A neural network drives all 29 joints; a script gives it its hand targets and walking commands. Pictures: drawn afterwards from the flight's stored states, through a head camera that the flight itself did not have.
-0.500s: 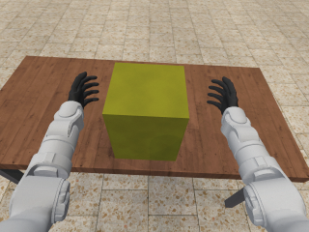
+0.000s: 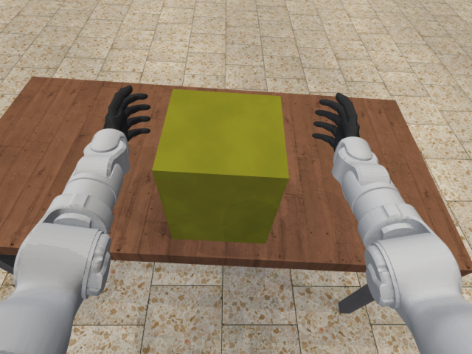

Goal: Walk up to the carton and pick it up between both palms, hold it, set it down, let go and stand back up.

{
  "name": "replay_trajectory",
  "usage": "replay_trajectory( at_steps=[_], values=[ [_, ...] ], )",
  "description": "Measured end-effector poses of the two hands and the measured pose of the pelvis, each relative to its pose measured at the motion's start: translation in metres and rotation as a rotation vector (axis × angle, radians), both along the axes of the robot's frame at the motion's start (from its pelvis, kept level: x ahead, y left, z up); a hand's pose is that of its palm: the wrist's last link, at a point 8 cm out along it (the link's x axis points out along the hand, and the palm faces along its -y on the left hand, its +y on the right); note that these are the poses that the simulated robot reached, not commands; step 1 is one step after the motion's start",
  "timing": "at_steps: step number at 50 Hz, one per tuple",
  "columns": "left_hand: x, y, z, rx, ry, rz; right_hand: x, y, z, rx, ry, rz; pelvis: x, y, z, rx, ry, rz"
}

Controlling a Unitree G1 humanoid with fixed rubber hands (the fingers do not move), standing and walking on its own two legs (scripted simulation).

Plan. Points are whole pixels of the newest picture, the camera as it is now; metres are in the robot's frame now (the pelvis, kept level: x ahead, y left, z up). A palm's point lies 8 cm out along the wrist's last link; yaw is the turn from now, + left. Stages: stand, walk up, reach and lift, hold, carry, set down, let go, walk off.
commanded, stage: reach and lift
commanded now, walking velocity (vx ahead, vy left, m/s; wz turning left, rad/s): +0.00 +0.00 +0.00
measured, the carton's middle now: (222, 172) +0.47 +0.03 -0.01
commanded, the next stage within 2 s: none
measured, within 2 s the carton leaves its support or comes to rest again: neither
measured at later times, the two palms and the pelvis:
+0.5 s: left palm (130, 180) +0.43 +0.21 +0.01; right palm (325, 186) +0.43 -0.17 +0.01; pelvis -0.02 +0.00 -0.04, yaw +1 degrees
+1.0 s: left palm (147, 179) +0.44 +0.18 +0.00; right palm (306, 182) +0.44 -0.14 +0.01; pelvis -0.03 +0.01 -0.05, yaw -1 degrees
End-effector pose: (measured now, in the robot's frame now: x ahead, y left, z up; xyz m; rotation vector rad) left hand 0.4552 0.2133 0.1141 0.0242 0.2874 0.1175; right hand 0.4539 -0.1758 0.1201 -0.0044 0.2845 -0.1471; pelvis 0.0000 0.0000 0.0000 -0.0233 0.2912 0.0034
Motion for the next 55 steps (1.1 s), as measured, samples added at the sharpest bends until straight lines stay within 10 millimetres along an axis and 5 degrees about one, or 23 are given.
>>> replay_trajectory(
  at_steps=[17,30,44,55],
  values=[
    [-0.024,0.005,-0.08,0.01,0.027,0.032,-0.02,0.005,-0.077,-0.003,0.036,0.014,-0.013,-0.001,-0.019,-0.005,0.142,0.017],
    [-0.021,-0.007,-0.118,0.011,-0.003,0.018,-0.023,0.005,-0.122,0.002,0.011,0.02,-0.028,0.002,-0.045,-0.003,0.256,0.007],
    [-0.016,-0.021,-0.12,-0.014,-0.021,-0.01,-0.015,0.021,-0.121,0.024,-0.034,0.026,-0.029,0.01,-0.056,-0.005,0.261,-0.005],
    [-0.017,-0.028,-0.112,-0.023,-0.013,0.0,-0.011,0.057,-0.109,0.03,-0.03,0.051,-0.024,0.017,-0.049,-0.014,0.211,-0.005]
  ],
)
